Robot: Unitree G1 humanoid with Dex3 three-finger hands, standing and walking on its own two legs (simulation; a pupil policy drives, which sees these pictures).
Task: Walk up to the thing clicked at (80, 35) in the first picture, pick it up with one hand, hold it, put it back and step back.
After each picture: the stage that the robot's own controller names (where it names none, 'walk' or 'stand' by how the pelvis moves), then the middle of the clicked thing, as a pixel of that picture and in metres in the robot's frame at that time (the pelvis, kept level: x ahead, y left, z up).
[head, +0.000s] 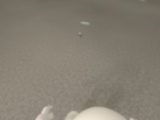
stand; (79, 35) +1.93 +0.30 -0.72
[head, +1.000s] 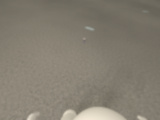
walk; (84, 40) +1.81 +0.13 -0.71
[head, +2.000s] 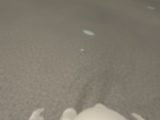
walk; (81, 51) +1.24 +0.12 -0.72
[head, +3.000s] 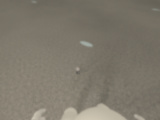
walk; (77, 70) +0.79 +0.18 -0.71
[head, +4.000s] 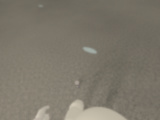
walk; (77, 84) +0.53 +0.23 -0.70
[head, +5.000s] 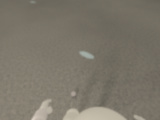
stand; (73, 94) +0.36 +0.19 -0.70
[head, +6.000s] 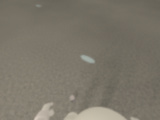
stand; (72, 98) +0.34 +0.20 -0.72
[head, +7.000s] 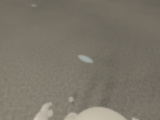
stand; (71, 100) +0.31 +0.21 -0.72
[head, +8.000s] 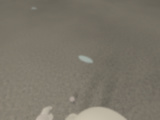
stand; (72, 100) +0.33 +0.22 -0.72
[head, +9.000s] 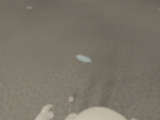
stand; (71, 100) +0.31 +0.23 -0.72
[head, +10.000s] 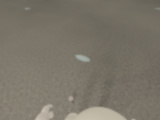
stand; (71, 99) +0.32 +0.24 -0.72
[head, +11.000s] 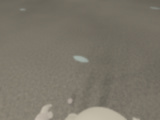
stand; (70, 101) +0.29 +0.24 -0.72
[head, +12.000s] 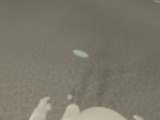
stand; (70, 97) +0.27 +0.21 -0.71
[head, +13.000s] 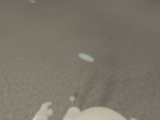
stand; (72, 99) +0.30 +0.19 -0.72
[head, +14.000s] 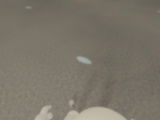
stand; (71, 103) +0.28 +0.21 -0.72
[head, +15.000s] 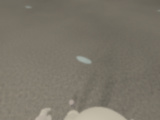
stand; (71, 103) +0.28 +0.21 -0.72
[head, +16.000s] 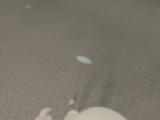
stand; (71, 102) +0.28 +0.21 -0.72
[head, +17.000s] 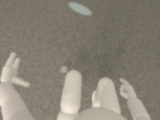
go down; (64, 70) +0.32 +0.24 -0.39
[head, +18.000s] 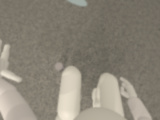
go down; (59, 67) +0.32 +0.27 -0.30
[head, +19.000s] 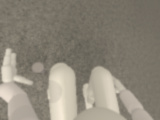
close in; (38, 68) +0.30 +0.29 -0.22
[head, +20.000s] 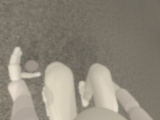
close; (31, 68) +0.30 +0.29 -0.20
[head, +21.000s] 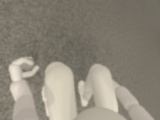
lift; (28, 67) +0.30 +0.31 -0.21
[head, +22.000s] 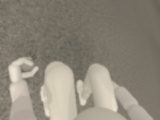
lift; (27, 67) +0.30 +0.30 -0.21
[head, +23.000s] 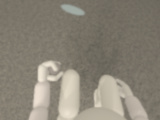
lift; (55, 72) +0.28 +0.25 -0.05
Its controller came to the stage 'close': yes
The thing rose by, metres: 0.59
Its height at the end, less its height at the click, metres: +0.59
